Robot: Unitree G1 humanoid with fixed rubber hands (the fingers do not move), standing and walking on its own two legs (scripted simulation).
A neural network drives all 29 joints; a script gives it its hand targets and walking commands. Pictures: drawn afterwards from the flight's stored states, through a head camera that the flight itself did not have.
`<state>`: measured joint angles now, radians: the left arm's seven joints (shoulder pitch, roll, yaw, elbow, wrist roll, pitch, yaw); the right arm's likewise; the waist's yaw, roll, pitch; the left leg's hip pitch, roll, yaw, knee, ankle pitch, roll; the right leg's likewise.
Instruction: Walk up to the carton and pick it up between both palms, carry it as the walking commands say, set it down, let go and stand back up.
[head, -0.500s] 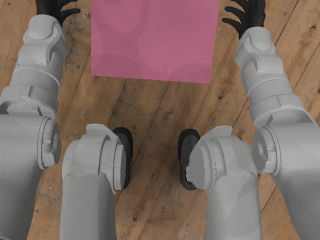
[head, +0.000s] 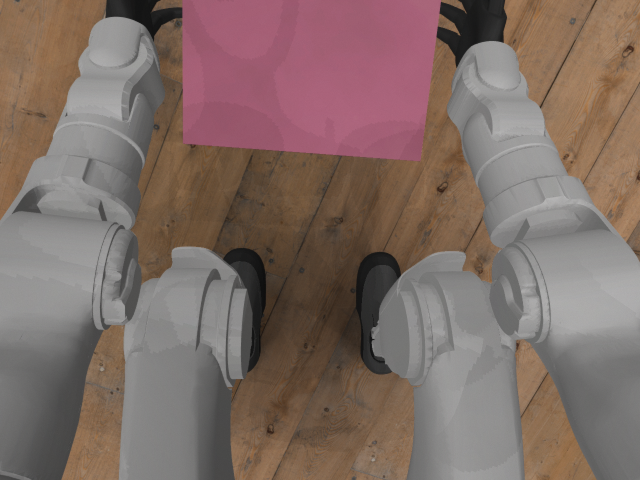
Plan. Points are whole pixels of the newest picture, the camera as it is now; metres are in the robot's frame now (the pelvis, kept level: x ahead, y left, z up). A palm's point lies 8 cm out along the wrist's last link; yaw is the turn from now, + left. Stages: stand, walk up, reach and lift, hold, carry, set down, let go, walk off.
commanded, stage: reach and lift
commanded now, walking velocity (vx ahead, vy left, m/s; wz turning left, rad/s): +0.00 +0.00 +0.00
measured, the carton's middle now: (306, 63) +0.51 +0.03 -0.24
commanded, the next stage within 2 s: none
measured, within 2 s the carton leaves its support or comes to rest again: leaves its support in 0.74 s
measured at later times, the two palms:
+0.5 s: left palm (150, 16) +0.53 +0.18 -0.18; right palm (464, 41) +0.53 -0.12 -0.17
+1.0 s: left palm out of the picture +0.53 +0.18 -0.14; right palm (479, 27) +0.53 -0.12 -0.14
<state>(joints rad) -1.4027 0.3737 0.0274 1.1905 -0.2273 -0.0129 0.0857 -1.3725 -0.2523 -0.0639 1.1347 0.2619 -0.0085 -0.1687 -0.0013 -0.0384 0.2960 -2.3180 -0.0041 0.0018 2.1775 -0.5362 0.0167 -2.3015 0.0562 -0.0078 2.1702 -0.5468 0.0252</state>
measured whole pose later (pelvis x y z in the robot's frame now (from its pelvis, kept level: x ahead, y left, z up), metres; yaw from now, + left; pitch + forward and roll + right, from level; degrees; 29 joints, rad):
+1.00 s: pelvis +0.00 +0.00 -0.01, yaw +0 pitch +37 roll -1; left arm -1.37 0.29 0.13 1.08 -0.07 0.15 0.10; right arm -1.29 -0.13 -0.31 0.96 0.07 0.13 -0.19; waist 0.00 -0.04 0.23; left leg -2.30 -0.05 -0.01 2.21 -0.55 0.00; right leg -2.28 0.11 0.02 2.20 -0.57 0.06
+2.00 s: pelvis +0.01 +0.00 +0.08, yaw +1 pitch +44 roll -2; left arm -1.15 0.12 0.34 0.82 0.15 0.32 0.05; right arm -1.07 0.01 -0.48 0.69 -0.13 0.29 -0.11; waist -0.01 -0.02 -0.09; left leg -2.15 -0.11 -0.06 1.90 -0.51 -0.03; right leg -2.12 0.13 0.05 1.89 -0.55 0.07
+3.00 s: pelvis +0.03 +0.00 +0.20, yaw +2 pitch +39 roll -2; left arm -0.88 0.01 0.39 0.73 0.21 0.33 0.02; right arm -0.81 0.09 -0.48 0.63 -0.18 0.31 -0.08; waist -0.02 -0.01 -0.22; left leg -1.72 -0.12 -0.09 1.52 -0.48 -0.02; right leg -1.69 0.13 0.09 1.51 -0.50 0.05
